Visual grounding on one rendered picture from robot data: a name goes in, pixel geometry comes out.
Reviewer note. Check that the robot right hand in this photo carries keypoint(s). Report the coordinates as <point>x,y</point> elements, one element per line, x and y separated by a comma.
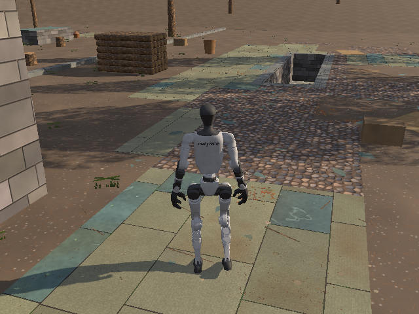
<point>244,195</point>

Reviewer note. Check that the robot left hand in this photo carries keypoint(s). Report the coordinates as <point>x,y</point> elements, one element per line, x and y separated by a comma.
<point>175,200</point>

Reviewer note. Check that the humanoid robot torso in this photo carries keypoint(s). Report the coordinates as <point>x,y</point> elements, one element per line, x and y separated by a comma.
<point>208,151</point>

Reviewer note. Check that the robot right forearm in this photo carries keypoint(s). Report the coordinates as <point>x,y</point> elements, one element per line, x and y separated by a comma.
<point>240,176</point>

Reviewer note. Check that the robot left upper arm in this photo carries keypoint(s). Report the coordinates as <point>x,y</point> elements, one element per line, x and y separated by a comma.
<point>185,149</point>

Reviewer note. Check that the robot left forearm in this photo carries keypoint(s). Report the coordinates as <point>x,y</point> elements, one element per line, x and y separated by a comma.
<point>179,173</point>

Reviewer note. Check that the robot right upper arm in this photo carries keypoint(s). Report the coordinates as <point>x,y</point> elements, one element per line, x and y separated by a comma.
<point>232,149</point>

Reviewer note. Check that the robot left thigh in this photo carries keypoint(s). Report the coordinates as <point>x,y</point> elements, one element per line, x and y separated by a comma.
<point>194,197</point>

